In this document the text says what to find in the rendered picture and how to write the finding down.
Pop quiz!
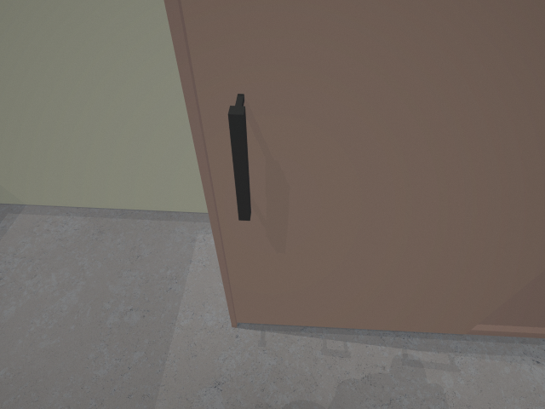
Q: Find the handle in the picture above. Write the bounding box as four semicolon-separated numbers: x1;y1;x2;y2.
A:
228;94;251;221

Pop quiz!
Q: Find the wardrobe door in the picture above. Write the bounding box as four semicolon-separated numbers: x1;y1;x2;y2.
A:
479;270;545;327
181;0;545;334

